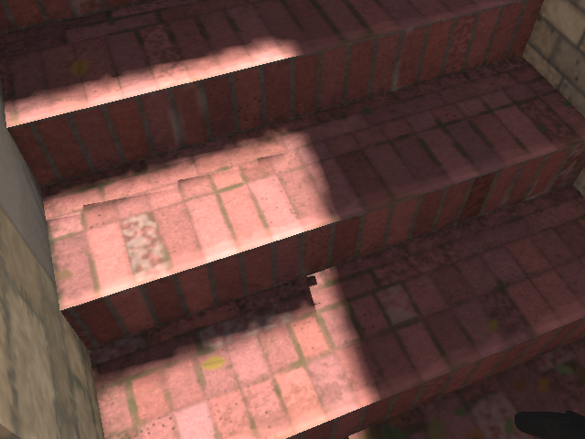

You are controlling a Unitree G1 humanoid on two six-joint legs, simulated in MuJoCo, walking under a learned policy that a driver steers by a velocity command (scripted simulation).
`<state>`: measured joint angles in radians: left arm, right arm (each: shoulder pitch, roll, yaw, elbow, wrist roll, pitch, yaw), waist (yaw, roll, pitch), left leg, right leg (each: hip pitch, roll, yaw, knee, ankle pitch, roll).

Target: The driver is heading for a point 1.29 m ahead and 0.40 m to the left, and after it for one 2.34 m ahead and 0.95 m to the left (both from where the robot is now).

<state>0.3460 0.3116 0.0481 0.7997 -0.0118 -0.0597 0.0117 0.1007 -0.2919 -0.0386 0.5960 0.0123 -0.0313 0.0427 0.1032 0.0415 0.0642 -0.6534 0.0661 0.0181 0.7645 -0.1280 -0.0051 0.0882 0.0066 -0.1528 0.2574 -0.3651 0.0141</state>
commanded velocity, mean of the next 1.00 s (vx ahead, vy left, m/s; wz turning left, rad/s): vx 0.50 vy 0.00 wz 0.60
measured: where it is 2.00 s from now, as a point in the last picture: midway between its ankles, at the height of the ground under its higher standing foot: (192, 49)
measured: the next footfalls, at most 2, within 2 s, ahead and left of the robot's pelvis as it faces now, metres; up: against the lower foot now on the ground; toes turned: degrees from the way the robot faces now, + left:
left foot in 0.06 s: +0.18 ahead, +0.10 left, +0.00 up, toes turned +4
right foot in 0.64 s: +0.58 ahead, -0.06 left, +0.17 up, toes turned +20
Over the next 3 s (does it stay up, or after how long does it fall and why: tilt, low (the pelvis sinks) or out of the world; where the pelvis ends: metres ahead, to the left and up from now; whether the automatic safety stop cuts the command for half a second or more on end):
stays up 1.34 0.32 0.61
